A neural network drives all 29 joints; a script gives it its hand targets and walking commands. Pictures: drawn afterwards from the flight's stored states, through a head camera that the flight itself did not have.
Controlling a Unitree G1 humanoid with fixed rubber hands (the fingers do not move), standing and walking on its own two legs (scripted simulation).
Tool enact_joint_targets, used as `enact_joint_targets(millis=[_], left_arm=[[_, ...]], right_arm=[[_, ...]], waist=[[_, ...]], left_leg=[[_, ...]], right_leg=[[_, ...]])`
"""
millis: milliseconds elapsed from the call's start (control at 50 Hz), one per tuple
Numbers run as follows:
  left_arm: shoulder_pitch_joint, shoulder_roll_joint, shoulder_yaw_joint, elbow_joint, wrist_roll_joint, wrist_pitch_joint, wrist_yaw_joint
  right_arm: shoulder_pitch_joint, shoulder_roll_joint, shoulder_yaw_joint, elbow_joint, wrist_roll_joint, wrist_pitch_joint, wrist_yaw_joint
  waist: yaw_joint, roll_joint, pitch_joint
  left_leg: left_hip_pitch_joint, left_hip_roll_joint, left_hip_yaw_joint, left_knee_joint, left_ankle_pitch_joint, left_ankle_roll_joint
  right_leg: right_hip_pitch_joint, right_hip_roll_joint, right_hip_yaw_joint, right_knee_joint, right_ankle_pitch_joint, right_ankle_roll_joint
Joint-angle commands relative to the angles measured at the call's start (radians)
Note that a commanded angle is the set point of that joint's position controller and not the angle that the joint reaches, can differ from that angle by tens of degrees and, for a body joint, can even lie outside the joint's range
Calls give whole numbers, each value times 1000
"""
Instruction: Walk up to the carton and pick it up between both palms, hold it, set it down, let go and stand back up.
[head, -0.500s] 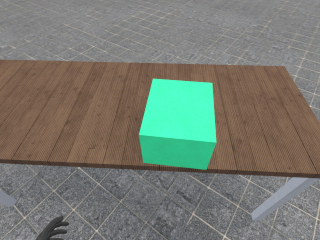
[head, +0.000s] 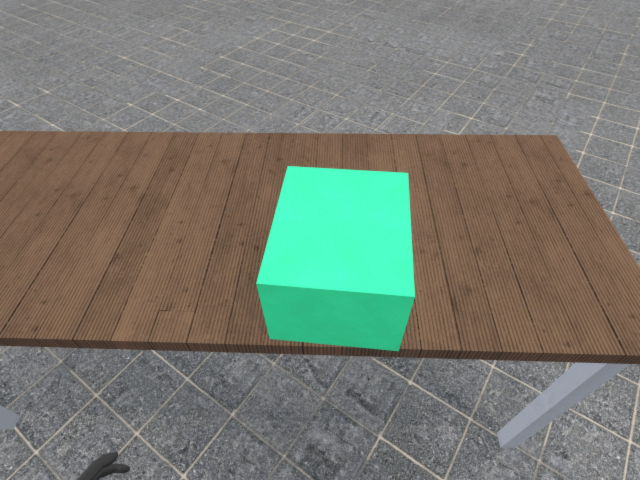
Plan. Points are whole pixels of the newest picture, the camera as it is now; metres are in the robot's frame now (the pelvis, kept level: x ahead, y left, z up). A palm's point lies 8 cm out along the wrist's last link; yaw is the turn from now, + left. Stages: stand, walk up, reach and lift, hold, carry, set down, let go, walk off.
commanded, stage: walk up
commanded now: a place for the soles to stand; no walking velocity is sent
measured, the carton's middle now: (340, 254) +0.46 -0.01 -0.02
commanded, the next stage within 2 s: reach and lift in 1.66 s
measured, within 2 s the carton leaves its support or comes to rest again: neither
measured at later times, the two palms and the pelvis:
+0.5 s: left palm out of the picture +0.14 +0.29 -0.09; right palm out of the picture +0.13 -0.34 -0.09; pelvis +0.06 -0.01 +0.00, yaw +1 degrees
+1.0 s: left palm out of the picture +0.13 +0.30 -0.09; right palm out of the picture +0.11 -0.33 -0.08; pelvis +0.03 -0.01 +0.01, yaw +1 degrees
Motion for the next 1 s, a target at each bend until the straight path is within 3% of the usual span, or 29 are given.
enact_joint_targets(millis=[0,20,40,60,100,140,160,180,220,240,260,280,300,320,360,380,400,440,520,540,560,600,680,760,800,840,880,940,980], left_arm=[[99,244,96,-19,36,-42,9],[95,283,103,-52,27,-35,21],[115,293,109,-59,32,-33,25],[102,269,102,-61,28,-31,30],[43,223,83,-74,26,-36,47],[42,208,75,-71,23,-32,56],[23,212,73,-73,23,-29,56],[20,205,69,-78,15,-26,58],[-13,174,52,-82,-9,-20,51],[-6,130,30,-80,-13,-27,46],[15,93,26,-79,-15,-34,37],[42,122,31,-64,-14,-25,44],[23,154,50,-57,-4,-13,45],[6,138,48,-60,1,-12,45],[48,170,52,-35,7,-27,46],[54,188,55,-24,7,-34,46],[21,199,59,-20,10,-47,48],[-12,193,54,-26,-4,-47,44],[-14,177,48,-22,-6,-41,54],[-13,171,50,-17,-3,-36,53],[-4,181,50,-7,-3,-34,56],[-30,180,57,-10,-9,-29,51],[-38,170,45,-3,-6,-32,48],[-47,161,53,-6,-6,-29,47],[-35,169,48,1,-1,-29,47],[-59,178,51,1,0,-32,42],[-46,160,55,5,-6,-33,36],[-51,165,50,3,3,-40,39],[-52,170,48,-2,1,-44,40]], right_arm=[[-45,-135,-69,-106,-25,-15,-12],[-60,-129,-66,-124,2,-11,-19],[-53,-177,-77,-136,3,-12,-26],[-53,-185,-74,-143,1,-19,-28],[24,-169,-80,-113,-7,-26,-16],[-8,-158,-72,-115,-11,-22,-16],[10,-138,-67,-105,-1,-21,-16],[30,-113,-62,-85,-6,-20,-24],[35,-118,-58,-66,-6,-23,-39],[44,-156,-71,-59,-12,-25,-45],[0,-219,-84,-66,-16,-25,-46],[-45,-247,-88,-85,-9,-22,-37],[-45,-221,-79,-80,-9,-22,-31],[-45,-214,-76,-91,-14,-25,-32],[-82,-206,-74,-93,-4,-19,-23],[-79,-183,-65,-88,6,-17,-18],[-61,-172,-60,-81,7,-21,-18],[-60,-159,-52,-64,11,-17,-22],[-49,-170,-55,-51,1,-16,-30],[-55,-171,-54,-48,-2,-14,-31],[-61,-157,-54,-50,7,-11,-28],[-69,-159,-54,-47,8,-4,-25],[-67,-166,-50,-35,-1,-12,-27],[-75,-191,-52,-39,-9,-7,-27],[-80,-159,-41,-32,2,-8,-25],[-83,-166,-45,-40,5,-8,-22],[-111,-168,-49,-42,-1,-13,-20],[-79,-186,-53,-40,-6,-16,-17],[-92,-182,-49,-47,-1,-19,-14]], waist=[[75,-201,-4],[101,-263,-15],[95,-191,9],[87,-132,46],[37,-91,-25],[52,-124,-22],[33,-150,-11],[14,-118,-26],[-22,-88,-80],[-25,-69,-111],[5,95,-134],[10,121,-93],[-5,99,-32],[-1,142,6],[23,188,-52],[15,156,-104],[0,32,-130],[-7,11,-127],[-2,-5,-137],[4,29,-123],[11,-4,-126],[-1,40,-113],[0,-26,-104],[1,65,-55],[17,-6,-36],[1,13,-33],[11,72,-21],[5,2,-19],[12,15,-27]], left_leg=[[-288,-44,70,223,-222,52],[-383,-98,-3,358,-363,48],[-372,-84,-85,441,-349,61],[-384,-67,-87,460,-308,60],[-299,-33,-71,380,-247,39],[-268,-49,-42,285,-219,36],[-189,-49,-31,199,-175,21],[-119,-59,-14,93,-97,40],[106,-72,18,-135,215,47],[194,11,-74,-150,310,65],[194,154,-255,-177,316,105],[86,228,-317,-172,253,186],[35,231,-317,-158,151,210],[38,215,-295,-151,199,211],[10,159,-203,-84,321,145],[14,118,-152,-54,318,109],[21,59,-114,-29,304,87],[53,25,-76,-37,272,73],[98,58,-76,-18,425,84],[87,53,-80,-13,425,79],[54,51,-74,-18,403,76],[50,37,-72,-39,294,67],[65,55,-84,-70,242,77],[21,59,-98,-81,206,79],[-20,54,-116,-102,144,72],[33,38,-85,-105,101,55],[-18,56,-131,-149,-48,70],[-22,59,-134,-149,-60,64],[-8,40,-110,-151,-21,56]], right_leg=[[270,-149,282,-325,-117,-98],[261,-237,440,-414,-255,-187],[209,-264,477,-407,-270,-239],[230,-246,403,-389,-148,-237],[284,-185,260,-304,105,-199],[296,-176,208,-274,262,-200],[246,-167,169,-247,372,-186],[229,-159,139,-201,437,-178],[136,-144,103,-142,431,-116],[81,-114,81,-97,336,-63],[30,-56,33,-44,145,-12],[69,9,25,-41,-83,-3],[61,4,44,-39,-115,-5],[38,3,45,-56,-74,-15],[155,-26,52,-174,127,-25],[220,-64,65,-205,238,-39],[249,-96,94,-201,344,-54],[219,-94,80,-179,399,-61],[206,-78,55,-152,445,-55],[215,-82,49,-159,444,-55],[242,-84,44,-163,445,-57],[215,-88,53,-184,344,-64],[199,-85,73,-203,272,-57],[172,-79,61,-215,202,-62],[195,-72,48,-232,154,-49],[122,-86,82,-267,74,-59],[132,-69,78,-261,10,-49],[132,-62,76,-270,-26,-60],[135,-75,86,-267,12,-62]])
